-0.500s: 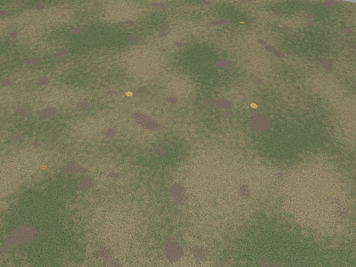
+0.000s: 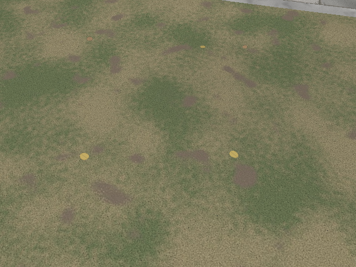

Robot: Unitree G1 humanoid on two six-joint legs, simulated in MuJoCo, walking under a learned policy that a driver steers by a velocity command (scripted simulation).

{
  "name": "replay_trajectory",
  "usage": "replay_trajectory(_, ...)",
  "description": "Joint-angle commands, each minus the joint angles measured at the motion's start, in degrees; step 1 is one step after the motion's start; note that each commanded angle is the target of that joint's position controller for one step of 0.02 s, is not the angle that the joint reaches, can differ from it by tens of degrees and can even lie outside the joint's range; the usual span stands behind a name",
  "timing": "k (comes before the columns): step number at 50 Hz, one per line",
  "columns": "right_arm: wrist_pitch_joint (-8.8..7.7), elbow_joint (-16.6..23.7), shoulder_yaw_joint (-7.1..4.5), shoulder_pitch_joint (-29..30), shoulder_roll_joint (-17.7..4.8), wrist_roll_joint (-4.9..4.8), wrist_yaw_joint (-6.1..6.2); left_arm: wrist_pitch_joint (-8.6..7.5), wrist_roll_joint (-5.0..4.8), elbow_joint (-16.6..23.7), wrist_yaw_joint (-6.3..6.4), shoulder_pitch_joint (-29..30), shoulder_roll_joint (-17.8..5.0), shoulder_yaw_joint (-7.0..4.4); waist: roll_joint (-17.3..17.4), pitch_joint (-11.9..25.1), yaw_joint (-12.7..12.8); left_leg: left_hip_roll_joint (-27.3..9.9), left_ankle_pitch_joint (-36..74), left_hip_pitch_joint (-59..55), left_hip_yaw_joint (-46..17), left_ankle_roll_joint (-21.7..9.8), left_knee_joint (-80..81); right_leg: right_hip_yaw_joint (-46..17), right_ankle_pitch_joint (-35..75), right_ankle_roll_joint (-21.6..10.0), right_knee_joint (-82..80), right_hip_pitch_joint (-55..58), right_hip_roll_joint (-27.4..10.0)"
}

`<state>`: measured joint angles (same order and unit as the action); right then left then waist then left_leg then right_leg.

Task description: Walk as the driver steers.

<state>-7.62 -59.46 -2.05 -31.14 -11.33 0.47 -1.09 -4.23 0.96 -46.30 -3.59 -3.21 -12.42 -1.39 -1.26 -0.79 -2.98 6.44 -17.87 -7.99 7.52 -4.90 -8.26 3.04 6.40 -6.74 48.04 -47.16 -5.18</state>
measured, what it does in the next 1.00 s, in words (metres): walks ahead, turning right: right foot, then left foot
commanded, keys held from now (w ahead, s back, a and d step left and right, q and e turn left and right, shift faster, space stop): w+e+shift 0.96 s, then w+q+shift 0.04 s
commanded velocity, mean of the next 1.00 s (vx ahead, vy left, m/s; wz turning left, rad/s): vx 1.00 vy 0.00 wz -0.86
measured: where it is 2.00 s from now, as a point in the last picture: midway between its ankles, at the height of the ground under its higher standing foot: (298, 111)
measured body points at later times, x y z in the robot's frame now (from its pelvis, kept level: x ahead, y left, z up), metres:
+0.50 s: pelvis +0.48 -0.04 +0.00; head +0.52 -0.06 +0.45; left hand +0.52 +0.25 -0.12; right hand +0.69 -0.31 -0.05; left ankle +0.76 +0.06 -0.68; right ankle +0.30 -0.03 -0.73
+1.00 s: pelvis +0.89 -0.23 -0.03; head +0.90 -0.26 +0.42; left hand +1.23 -0.32 -0.07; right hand +0.63 -0.34 -0.16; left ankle +0.79 +0.02 -0.71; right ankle +0.97 -0.39 -0.71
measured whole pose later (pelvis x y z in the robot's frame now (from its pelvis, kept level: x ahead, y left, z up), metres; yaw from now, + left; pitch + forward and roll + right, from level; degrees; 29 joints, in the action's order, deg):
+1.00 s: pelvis +0.89 -0.23 -0.03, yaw -51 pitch +1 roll +2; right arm -5.2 -53.0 -1.9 -30.6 -14.8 1.7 0.8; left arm -1.3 2.1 -34.2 -5.2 4.3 -16.5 -0.6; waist -2.1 -2.5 -4.0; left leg -1.9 -26.0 -14.8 19.5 4.4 -19.6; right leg 8.7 -4.2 -11.7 42.5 -38.7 1.0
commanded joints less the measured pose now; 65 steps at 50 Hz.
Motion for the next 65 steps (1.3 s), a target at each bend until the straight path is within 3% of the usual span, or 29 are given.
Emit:
replay_trajectory(1,-1.67,3.0,-0.12,0.8,-6.3,-0.31,1.07,-0.59,-0.57,3.7,-0.41,6.0,-1.2,0.71,2.7,-8.5,1.8,-14.3,46.7,11.2,1.8,2.0,7.9,5.6,6.8,-2.4,-9.4,12.5,4.4)
replay_trajectory(4,-0.30,3.2,-0.77,0.1,-10.9,0.90,3.64,-0.49,-0.02,2.3,0.11,1.6,-4.4,-0.03,7.3,-1.6,5.1,-16.8,80.0,-1.7,4.7,4.5,-6.2,9.6,-0.3,-4.0,-12.2,18.9,11.1)
replay_trajectory(7,2.34,6.1,-2.60,8.5,-15.5,2.46,4.91,0.16,-0.07,-5.7,1.08,-27.9,-11.2,-3.46,9.2,10.5,20.1,-18.0,81.0,6.1,4.2,4.0,-50.3,3.7,-10.3,-8.7,-17.4,46.6,11.5)
replay_trajectory(8,1.60,7.3,-1.89,11.7,-11.3,2.98,3.44,1.01,-0.29,-6.9,2.02,-29.1,-12.5,-4.61,2.3,9.0,18.0,-10.6,29.6,23.0,2.5,2.2,-69.8,-4.3,-17.6,-9.8,-12.8,56.3,6.1)
replay_trajectory(9,0.35,13.2,-0.20,8.6,-3.8,0.77,2.16,1.60,1.24,-5.5,2.13,-23.9,-17.7,-5.83,-14.8,11.2,8.2,-2.2,-12.0,51.0,-4.4,5.3,-89.2,-34.6,-14.0,-21.1,-15.9,70.5,-6.4)
replay_trajectory(10,-1.02,16.2,0.37,12.6,-6.4,0.18,1.90,1.74,0.52,-5.0,2.13,-22.7,-16.0,-5.97,-7.1,13.7,9.9,-4.4,-7.1,60.0,-13.1,3.9,-88.4,-48.6,-28.9,-23.8,-29.8,72.3,-10.0)
replay_trajectory(11,-1.92,16.9,0.23,16.5,-8.8,0.86,1.46,1.61,0.23,-4.9,2.50,-20.9,-11.7,-5.27,2.3,6.2,8.6,-7.9,-1.3,59.5,-14.1,2.6,-80.6,-45.2,-32.8,-19.9,-35.2,63.0,-9.0)
replay_trajectory(13,-1.07,17.5,0.51,18.2,-8.0,2.66,1.06,0.82,0.17,-4.9,2.97,-17.6,-9.1,-4.47,8.0,-1.3,2.9,-10.9,-0.2,52.3,-13.3,3.7,-71.6,-36.0,-22.3,-15.4,-36.8,45.7,-4.2)
replay_trajectory(16,2.50,20.0,1.39,20.6,-6.3,4.39,0.29,-1.36,-1.06,-3.8,3.24,-16.5,-9.3,-3.73,7.1,-5.0,-0.2,-13.6,-0.3,45.5,-10.1,7.2,-60.1,-26.9,-16.4,-13.4,-39.1,29.4,2.1)
replay_trajectory(23,2.48,28.1,2.64,37.8,-6.4,1.47,-0.33,-1.72,-1.59,-3.6,2.47,-24.6,-13.2,-5.29,-1.7,-3.4,8.5,-7.9,24.6,35.9,-5.8,6.2,-27.9,-23.9,12.5,-7.0,-36.5,35.3,5.4)
replay_trajectory(27,1.83,25.7,-0.08,24.2,-13.4,0.81,1.56,-1.72,-0.91,-1.8,3.14,-20.4,-17.7,-6.31,-3.1,7.5,0.5,-4.7,16.2,14.8,-8.4,4.2,-20.8,-25.3,29.6,-2.3,-15.1,42.2,4.7)
replay_trajectory(28,1.76,22.7,-1.47,11.7,-16.3,0.78,2.63,-2.02,-0.48,-0.6,2.84,-16.2,-18.3,-6.43,-2.8,13.1,-7.0,-7.6,11.9,1.5,-9.5,3.7,-22.3,-24.3,25.0,-1.5,-1.5,36.2,6.6)
replay_trajectory(29,1.71,20.6,-2.90,-0.6,-20.0,2.54,3.82,-2.53,-0.13,1.4,2.80,-14.9,-10.5,-4.48,4.5,20.6,-10.2,-19.8,-7.0,-12.2,-21.0,2.5,-23.6,-20.4,-3.0,-1.7,18.2,26.2,9.7)
replay_trajectory(30,1.77,21.6,-3.53,4.7,-23.4,4.40,3.08,-2.15,-3.96,5.1,3.01,-23.1,-4.1,-2.35,25.5,28.7,-1.2,-36.4,-15.8,-21.5,-54.8,-3.5,-11.5,-13.5,-35.4,0.3,33.5,10.5,14.5)
replay_trajectory(31,2.41,22.6,-3.84,10.8,-18.5,3.74,2.30,-0.95,-2.24,3.7,3.87,-20.7,-9.2,-2.27,17.2,21.9,-1.1,-33.4,-28.2,-14.2,-56.5,-4.5,-7.9,-10.9,-29.3,-0.8,36.2,3.5,8.5)
replay_trajectory(33,2.70,21.5,-1.89,14.7,-10.2,3.11,1.89,0.40,-0.18,3.9,2.59,-12.7,-10.6,-2.85,3.4,7.4,-1.1,-27.7,-13.8,1.8,-36.5,-2.9,-7.0,-8.4,-22.5,-0.1,31.1,3.9,4.0)
replay_trajectory(37,0.95,14.7,-0.94,9.6,-6.9,1.01,0.84,3.26,1.14,8.9,-0.05,-6.5,-5.1,-1.35,6.0,-0.2,2.3,-23.7,6.0,11.6,-16.9,0.3,-3.4,-7.4,-21.4,0.1,28.5,1.7,-1.0)
replay_trajectory(44,-0.59,12.1,-1.39,9.5,-10.2,0.92,0.69,3.66,0.93,15.3,-2.10,6.6,-6.3,0.03,2.9,-8.0,3.5,-18.1,30.4,15.7,6.4,3.7,2.8,2.8,-4.2,-1.4,5.2,6.4,1.0)
replay_trajectory(47,0.17,11.5,-2.08,5.4,-14.7,1.00,1.86,3.29,0.84,14.9,-2.32,6.7,-6.5,0.16,5.1,-5.8,4.5,-19.1,67.8,7.9,10.1,5.6,-5.5,9.4,-7.2,-4.4,-2.1,14.5,6.7)
replay_trajectory(50,2.66,12.3,-2.67,7.4,-18.5,1.43,3.03,2.54,1.66,8.1,-0.48,-14.6,-10.8,-2.05,8.5,4.9,15.4,-22.8,79.0,10.1,7.2,2.7,-31.1,4.0,-13.7,-7.7,-7.3,40.2,11.2)
replay_trajectory(51,3.08,12.9,-2.51,9.2,-18.0,1.48,2.69,2.44,1.80,3.8,0.81,-24.8,-12.9,-3.63,6.6,8.5,19.4,-20.5,65.7,18.8,7.3,1.5,-48.0,-0.8,-14.4,-8.8,-13.7,55.2,10.3)
replay_trajectory(52,3.03,15.2,-1.40,7.2,-11.4,1.73,1.72,2.80,1.42,3.6,2.11,-20.7,-18.3,-5.27,-9.6,9.2,12.1,-10.2,-3.1,35.2,6.8,2.5,-71.3,-16.0,-14.7,-8.3,-13.6,64.6,-1.4)
replay_trajectory(53,2.91,19.4,-0.43,1.2,-10.1,-1.28,1.86,2.89,2.09,7.1,2.55,-18.5,-22.0,-5.63,-11.8,22.8,7.8,-7.2,-11.2,49.4,-5.6,2.7,-87.0,-44.6,-17.1,-17.5,-22.1,77.0,-16.3)
replay_trajectory(54,2.09,19.7,-0.77,9.7,-13.1,-1.17,2.02,2.91,1.63,6.7,3.37,-20.6,-18.2,-5.62,-0.8,19.1,11.5,-8.6,-3.7,53.4,-9.9,2.1,-86.4,-42.9,-24.2,-15.4,-29.2,71.1,-14.2)
replay_trajectory(55,1.91,19.1,-0.37,10.5,-11.6,-1.74,1.84,2.02,1.65,4.7,4.05,-18.3,-15.5,-4.71,2.1,7.3,8.3,-10.3,-1.2,53.7,-9.7,2.2,-82.1,-35.0,-16.8,-13.7,-31.4,59.3,-14.2)
replay_trajectory(57,3.58,16.1,0.16,8.3,-8.9,-0.14,1.45,-0.66,1.68,3.9,4.09,-13.8,-10.8,-2.99,8.8,-0.1,2.2,-12.8,-1.2,43.5,-12.0,3.0,-73.0,-21.9,8.3,-10.6,-31.6,41.3,-11.6)
replay_trajectory(60,6.56,13.0,-0.44,4.3,-7.2,0.38,0.11,-2.83,0.11,1.9,3.26,-13.1,-7.5,-1.60,4.1,-1.7,-1.1,-12.6,0.6,35.7,-10.6,3.6,-62.4,-7.4,26.8,-5.1,-34.5,32.8,-7.3)
replay_trajectory(61,4.93,15.0,-1.57,9.5,-8.2,-4.84,1.45,-3.66,-0.60,3.3,2.95,-8.0,-6.3,-2.04,-0.3,-0.3,0.0,-13.9,2.0,40.1,-14.5,4.2,-62.4,-7.4,28.1,-4.3,-34.0,35.8,-7.8)
replay_trajectory(65,2.08,18.7,-0.67,20.0,-5.6,-2.38,0.02,-2.53,-0.83,3.8,6.15,-5.8,-8.3,-2.09,0.4,-2.0,2.3,-8.9,24.7,38.7,-3.3,4.9,-36.1,7.0,21.6,2.5,-32.9,33.7,2.0)
Velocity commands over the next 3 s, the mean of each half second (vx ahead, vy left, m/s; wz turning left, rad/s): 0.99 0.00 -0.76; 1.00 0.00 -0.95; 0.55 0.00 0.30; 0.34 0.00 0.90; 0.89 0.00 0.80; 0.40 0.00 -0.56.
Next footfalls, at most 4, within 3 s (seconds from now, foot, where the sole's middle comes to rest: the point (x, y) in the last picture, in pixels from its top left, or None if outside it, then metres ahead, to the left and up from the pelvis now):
0.14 right None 0.34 -0.04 -0.77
0.58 left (176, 190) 0.81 0.00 -0.77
1.04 right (264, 152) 1.00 -0.42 -0.77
1.44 left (283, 103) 1.31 -0.59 -0.77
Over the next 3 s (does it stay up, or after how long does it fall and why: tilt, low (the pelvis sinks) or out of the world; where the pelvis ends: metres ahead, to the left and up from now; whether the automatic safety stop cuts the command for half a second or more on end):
stays up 1.89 -0.53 -0.01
